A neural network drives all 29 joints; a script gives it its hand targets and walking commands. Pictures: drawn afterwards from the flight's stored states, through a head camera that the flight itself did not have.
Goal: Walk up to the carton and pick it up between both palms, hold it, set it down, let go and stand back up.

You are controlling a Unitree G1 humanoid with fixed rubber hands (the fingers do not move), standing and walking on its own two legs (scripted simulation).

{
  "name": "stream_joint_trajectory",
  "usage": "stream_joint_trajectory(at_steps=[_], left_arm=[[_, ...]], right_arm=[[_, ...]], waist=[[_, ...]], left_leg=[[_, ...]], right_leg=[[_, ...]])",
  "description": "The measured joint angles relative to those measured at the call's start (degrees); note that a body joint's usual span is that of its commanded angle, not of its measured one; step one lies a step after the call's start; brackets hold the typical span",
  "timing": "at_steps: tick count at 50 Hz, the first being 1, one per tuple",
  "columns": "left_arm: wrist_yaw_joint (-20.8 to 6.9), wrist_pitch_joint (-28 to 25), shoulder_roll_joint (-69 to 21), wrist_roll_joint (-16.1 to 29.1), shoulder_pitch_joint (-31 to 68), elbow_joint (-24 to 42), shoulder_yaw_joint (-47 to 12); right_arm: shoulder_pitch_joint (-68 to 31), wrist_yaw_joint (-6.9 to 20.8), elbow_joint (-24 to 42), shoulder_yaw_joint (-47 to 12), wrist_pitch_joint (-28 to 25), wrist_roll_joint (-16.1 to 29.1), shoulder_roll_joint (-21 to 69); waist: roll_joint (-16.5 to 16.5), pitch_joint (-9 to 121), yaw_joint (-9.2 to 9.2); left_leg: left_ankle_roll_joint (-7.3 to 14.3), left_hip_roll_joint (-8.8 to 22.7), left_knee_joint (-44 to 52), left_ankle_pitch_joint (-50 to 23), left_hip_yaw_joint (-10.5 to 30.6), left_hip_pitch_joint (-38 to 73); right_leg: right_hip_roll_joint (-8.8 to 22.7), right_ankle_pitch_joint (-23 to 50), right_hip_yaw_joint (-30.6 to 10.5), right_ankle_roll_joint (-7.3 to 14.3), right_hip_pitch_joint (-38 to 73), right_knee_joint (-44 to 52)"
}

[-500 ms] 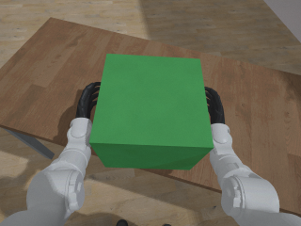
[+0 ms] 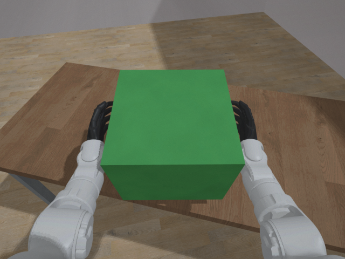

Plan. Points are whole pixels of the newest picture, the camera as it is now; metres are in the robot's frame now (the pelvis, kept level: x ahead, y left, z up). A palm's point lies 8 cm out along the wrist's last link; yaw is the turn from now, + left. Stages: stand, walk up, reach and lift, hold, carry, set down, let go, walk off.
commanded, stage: reach and lift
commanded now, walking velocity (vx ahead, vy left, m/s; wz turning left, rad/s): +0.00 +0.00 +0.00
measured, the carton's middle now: (172, 136) +0.41 -0.01 +0.03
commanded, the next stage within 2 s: hold in 1.64 s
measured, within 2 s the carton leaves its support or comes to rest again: neither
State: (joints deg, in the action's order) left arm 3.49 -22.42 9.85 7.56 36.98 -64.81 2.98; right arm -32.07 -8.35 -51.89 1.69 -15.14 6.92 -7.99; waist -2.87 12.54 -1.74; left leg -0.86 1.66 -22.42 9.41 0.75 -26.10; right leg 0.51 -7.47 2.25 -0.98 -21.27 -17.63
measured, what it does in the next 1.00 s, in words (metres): stands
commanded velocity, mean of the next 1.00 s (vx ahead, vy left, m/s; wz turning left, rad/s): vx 0.00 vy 0.00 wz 0.00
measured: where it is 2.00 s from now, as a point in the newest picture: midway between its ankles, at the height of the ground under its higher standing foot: outside the picture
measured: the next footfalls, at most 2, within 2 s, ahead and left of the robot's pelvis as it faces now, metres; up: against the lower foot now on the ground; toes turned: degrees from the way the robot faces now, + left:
none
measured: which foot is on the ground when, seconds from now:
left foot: down 0.00-1.00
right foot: down 0.00-1.00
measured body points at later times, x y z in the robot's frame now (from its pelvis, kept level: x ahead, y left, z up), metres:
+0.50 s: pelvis -0.01 +0.00 +0.01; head -0.03 +0.02 +0.46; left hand +0.39 +0.17 +0.14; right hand +0.37 -0.20 +0.13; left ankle +0.00 +0.12 -0.74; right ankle -0.03 -0.13 -0.74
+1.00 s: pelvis -0.01 +0.00 +0.01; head -0.05 +0.03 +0.46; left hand +0.36 +0.19 +0.15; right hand +0.35 -0.18 +0.15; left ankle +0.00 +0.12 -0.74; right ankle -0.03 -0.13 -0.74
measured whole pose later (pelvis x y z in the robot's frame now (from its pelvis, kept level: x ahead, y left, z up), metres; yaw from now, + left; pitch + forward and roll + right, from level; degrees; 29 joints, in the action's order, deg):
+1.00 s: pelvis -0.01 +0.00 +0.01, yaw +1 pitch -2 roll -1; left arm -2.9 24.9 5.6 -7.8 28.0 -15.4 13.3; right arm -29.1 -7.6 -30.2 3.6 12.3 8.9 -6.8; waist 3.6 3.7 -3.8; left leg -1.0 0.8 -16.9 7.4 2.4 -8.1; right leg 0.6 -8.7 2.2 -0.7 -3.2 -13.4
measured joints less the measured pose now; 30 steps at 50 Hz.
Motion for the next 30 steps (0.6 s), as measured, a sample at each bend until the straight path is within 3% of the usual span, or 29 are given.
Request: stream_joint_trajectory(at_steps=[7, 12, 15, 18, 25, 30], left_arm=[[-1.64, 10.73, -0.42, -4.04, -2.01, 6.49, 3.18], [0.67, 18.50, -0.18, -2.00, -6.84, 18.61, 0.13], [2.91, 23.39, -0.20, -1.44, -7.85, 26.04, -0.73], [3.17, 27.30, -0.85, -3.34, -6.91, 31.10, 0.67], [-4.27, 36.38, -4.83, -14.15, -4.59, 34.42, 9.86], [-6.23, 40.22, -6.94, -16.24, -8.69, 40.03, 11.38]], right_arm=[[1.07, -0.35, 0.64, -0.79, 6.07, 2.60, 0.28], [3.73, -0.79, 8.08, -2.68, 11.48, 5.45, -0.87], [3.73, -0.20, 12.43, -1.42, 14.73, 4.78, -1.28], [2.91, 0.55, 15.54, 0.71, 16.85, 3.67, -1.28], [1.17, 1.21, 14.36, 2.54, 22.48, 0.37, -0.55], [4.65, 1.59, 16.36, 1.14, 23.84, 0.84, -0.43]], waist=[[2.56, -5.68, 0.32], [3.48, -5.43, 1.05], [3.76, -4.30, 0.67], [3.92, -4.07, -0.04], [4.74, -7.27, -1.35], [4.56, -8.76, -0.64]], left_leg=[[0.17, -0.30, 2.84, -0.58, -0.17, 9.13], [0.02, 0.06, 1.94, -0.25, 0.21, 8.71], [0.02, -0.05, 1.79, -0.43, 0.83, 7.96], [-0.05, -0.19, 2.29, -0.72, 1.26, 8.89], [-0.11, -0.47, 5.60, -1.38, 0.41, 17.01], [-0.30, -0.12, 5.85, -1.03, -0.32, 19.20]], right_leg=[[0.02, -2.05, -1.01, 0.03, 8.73, 1.77], [-0.43, -1.39, -0.85, 0.13, 9.27, 2.78], [-0.44, -1.25, -0.38, 0.18, 8.91, 2.98], [-0.37, -1.10, -0.07, 0.20, 9.96, 3.46], [-0.02, -1.52, -1.00, 0.26, 16.51, 4.16], [-0.32, -1.85, -1.77, 0.42, 18.18, 3.93]])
